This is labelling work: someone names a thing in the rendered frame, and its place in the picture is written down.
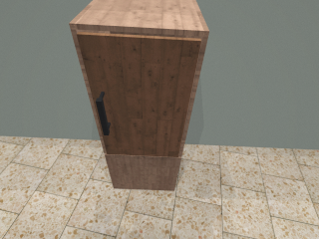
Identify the handle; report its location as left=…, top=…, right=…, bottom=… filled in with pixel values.
left=96, top=92, right=111, bottom=135

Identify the cupboard door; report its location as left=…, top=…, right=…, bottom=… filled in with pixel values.
left=76, top=32, right=201, bottom=157

